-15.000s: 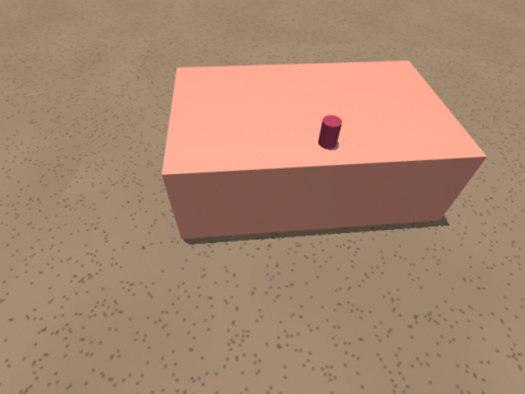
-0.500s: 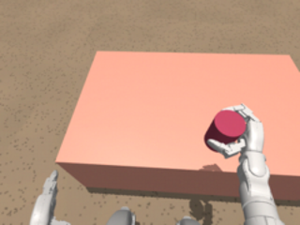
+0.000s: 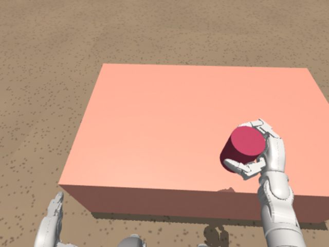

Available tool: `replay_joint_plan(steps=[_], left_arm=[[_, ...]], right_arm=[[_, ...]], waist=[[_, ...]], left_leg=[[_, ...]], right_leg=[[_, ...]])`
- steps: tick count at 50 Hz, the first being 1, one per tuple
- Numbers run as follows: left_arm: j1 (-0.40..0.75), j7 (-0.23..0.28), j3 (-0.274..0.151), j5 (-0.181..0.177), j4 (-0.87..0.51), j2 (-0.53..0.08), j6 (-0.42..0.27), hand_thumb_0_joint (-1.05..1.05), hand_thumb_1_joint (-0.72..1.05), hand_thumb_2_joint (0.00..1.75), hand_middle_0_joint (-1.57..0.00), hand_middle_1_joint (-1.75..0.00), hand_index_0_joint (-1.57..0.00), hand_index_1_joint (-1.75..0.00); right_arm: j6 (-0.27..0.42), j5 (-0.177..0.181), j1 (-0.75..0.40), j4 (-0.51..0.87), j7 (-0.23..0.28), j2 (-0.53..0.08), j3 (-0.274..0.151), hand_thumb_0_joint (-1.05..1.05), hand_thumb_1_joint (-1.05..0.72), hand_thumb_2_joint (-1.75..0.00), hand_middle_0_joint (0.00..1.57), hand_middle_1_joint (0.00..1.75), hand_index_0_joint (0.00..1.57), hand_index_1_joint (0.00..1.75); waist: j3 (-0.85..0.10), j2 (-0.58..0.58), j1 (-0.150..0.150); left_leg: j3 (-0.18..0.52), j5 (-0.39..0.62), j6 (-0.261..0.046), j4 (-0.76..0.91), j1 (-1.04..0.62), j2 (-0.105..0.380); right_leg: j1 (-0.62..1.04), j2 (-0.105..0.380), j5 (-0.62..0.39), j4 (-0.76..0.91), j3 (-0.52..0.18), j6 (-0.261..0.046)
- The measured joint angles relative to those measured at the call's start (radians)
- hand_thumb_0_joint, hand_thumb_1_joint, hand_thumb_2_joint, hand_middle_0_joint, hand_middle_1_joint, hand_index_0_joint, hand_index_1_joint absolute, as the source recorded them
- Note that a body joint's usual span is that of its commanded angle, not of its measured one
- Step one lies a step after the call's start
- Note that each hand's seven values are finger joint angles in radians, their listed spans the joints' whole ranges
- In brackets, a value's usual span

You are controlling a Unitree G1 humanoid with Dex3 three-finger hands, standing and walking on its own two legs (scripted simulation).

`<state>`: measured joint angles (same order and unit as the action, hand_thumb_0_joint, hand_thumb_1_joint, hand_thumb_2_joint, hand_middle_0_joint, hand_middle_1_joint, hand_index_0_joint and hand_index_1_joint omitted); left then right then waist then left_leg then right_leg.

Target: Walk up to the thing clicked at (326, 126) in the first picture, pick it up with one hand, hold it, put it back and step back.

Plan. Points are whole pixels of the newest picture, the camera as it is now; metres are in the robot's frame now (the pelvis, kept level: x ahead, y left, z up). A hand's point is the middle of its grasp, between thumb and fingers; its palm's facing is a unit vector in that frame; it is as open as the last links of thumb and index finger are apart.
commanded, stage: hold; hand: right
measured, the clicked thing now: (240, 150) +0.34 -0.16 +0.05
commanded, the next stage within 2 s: none
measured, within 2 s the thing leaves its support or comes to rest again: neither
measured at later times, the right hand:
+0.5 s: hand (246, 145) +0.34 -0.17 +0.06, palm faces +0.13 +0.99 +0.02, open 10.6 cm
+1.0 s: hand (245, 148) +0.34 -0.17 +0.06, palm faces +0.12 +0.99 +0.02, open 10.6 cm
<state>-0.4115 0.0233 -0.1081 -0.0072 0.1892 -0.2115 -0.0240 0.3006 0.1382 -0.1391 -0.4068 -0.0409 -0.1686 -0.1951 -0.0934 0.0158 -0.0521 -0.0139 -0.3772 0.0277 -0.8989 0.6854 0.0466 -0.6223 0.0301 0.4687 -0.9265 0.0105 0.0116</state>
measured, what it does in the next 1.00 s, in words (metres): stands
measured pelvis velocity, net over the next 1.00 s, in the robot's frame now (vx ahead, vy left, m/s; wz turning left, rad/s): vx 0.00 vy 0.00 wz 0.00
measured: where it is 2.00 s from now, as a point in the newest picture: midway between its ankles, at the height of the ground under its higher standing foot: outside the picture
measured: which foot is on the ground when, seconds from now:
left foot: down 0.00-1.00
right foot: down 0.00-1.00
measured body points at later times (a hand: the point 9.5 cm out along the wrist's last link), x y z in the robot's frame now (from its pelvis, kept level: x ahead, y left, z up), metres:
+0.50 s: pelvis +0.00 +0.00 +0.01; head +0.04 -0.01 +0.46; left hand +0.15 +0.27 -0.03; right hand +0.33 -0.22 +0.07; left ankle +0.04 +0.14 -0.69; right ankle +0.00 -0.13 -0.69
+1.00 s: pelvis +0.00 +0.00 +0.01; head +0.03 -0.01 +0.46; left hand +0.15 +0.26 -0.03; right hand +0.33 -0.22 +0.06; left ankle +0.04 +0.14 -0.69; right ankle +0.00 -0.13 -0.69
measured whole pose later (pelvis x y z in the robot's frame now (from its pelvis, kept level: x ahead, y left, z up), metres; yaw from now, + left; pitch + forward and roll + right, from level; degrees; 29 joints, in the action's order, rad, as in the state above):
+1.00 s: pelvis +0.00 +0.00 +0.01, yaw +0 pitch +7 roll +0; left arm -0.37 0.03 -0.09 -0.01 0.29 -0.20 -0.06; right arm 0.31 0.15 -0.16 -0.45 -0.04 -0.18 -0.19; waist -0.06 0.03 -0.05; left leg -0.01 -0.33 0.03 -0.81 0.60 0.05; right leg -0.54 0.03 0.42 -0.84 0.01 0.01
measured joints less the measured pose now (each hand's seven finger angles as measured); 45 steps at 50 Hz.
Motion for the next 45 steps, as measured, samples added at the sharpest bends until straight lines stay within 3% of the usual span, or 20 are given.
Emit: replay_joint_plan(steps=[27,34,45], left_arm=[[0.030,0.012,0.002,-0.006,0.065,-0.001,-0.015,-0.01,-0.51,0.04,-0.05,-0.06,-0.06,-0.05],[0.034,0.008,0.031,-0.003,0.074,0.016,-0.019,-0.01,-0.51,0.04,-0.05,-0.06,-0.06,-0.05],[0.043,0.011,0.009,-0.005,0.087,0.003,-0.033,-0.01,-0.51,0.04,-0.05,-0.06,-0.06,-0.05]], right_arm=[[-0.012,0.014,-0.001,-0.003,0.008,0.000,-0.002,-0.02,0.58,-1.05,0.72,1.12,0.77,1.16],[-0.010,0.008,0.003,-0.013,-0.001,-0.007,0.011,-0.02,0.58,-1.05,0.72,1.13,0.77,1.16],[0.000,0.015,-0.010,-0.038,0.002,-0.005,-0.005,-0.02,0.59,-1.05,0.72,1.13,0.77,1.16]], waist=[[0.022,-0.001,0.005],[0.013,0.004,0.009],[0.030,0.003,0.004]], left_leg=[[0.000,0.024,0.000,0.068,-0.080,0.000],[-0.002,0.030,0.000,0.080,-0.091,0.000],[0.000,0.041,0.002,0.088,-0.094,0.001]], right_leg=[[0.081,-0.002,-0.028,0.073,0.003,0.000],[0.091,-0.001,-0.033,0.083,0.001,0.001],[0.094,-0.004,-0.043,0.089,0.003,-0.002]])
